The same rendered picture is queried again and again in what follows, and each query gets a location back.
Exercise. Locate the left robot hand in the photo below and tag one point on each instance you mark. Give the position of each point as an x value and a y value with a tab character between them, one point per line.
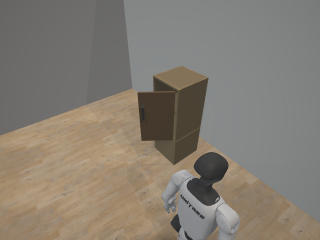
173	208

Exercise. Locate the robot left forearm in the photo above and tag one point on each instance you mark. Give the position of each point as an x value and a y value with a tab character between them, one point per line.
168	205

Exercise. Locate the right robot upper arm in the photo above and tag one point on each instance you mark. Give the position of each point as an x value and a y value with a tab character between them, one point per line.
228	221

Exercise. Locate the left robot upper arm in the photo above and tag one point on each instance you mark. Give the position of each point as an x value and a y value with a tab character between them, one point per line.
174	185

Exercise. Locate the handle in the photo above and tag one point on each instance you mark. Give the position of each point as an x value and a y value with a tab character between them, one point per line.
143	112

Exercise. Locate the robot head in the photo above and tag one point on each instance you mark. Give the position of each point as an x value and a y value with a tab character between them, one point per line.
211	167

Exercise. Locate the cupboard door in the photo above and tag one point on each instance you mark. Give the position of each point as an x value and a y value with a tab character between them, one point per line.
159	110

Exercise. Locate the robot torso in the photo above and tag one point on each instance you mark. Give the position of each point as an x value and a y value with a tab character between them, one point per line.
198	221

